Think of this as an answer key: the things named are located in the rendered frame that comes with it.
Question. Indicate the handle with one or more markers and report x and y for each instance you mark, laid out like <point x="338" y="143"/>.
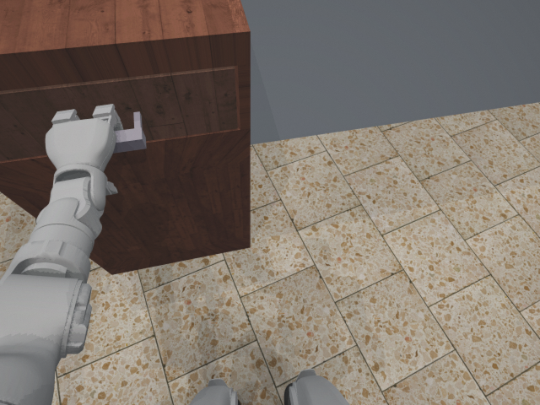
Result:
<point x="131" y="139"/>

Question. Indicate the robot right thigh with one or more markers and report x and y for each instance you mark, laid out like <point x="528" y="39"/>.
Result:
<point x="315" y="390"/>

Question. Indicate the robot left hand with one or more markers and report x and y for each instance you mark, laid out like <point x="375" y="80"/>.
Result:
<point x="87" y="142"/>

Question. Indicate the left robot upper arm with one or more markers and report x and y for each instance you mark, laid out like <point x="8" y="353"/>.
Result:
<point x="42" y="319"/>

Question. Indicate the drawer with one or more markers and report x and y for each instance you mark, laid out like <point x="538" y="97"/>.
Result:
<point x="171" y="105"/>

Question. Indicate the left robot shin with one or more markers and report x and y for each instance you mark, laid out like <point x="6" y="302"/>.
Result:
<point x="217" y="382"/>

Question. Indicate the cabinet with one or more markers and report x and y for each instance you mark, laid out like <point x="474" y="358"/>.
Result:
<point x="180" y="198"/>

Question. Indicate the left robot forearm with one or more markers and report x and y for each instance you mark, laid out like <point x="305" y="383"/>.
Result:
<point x="61" y="242"/>

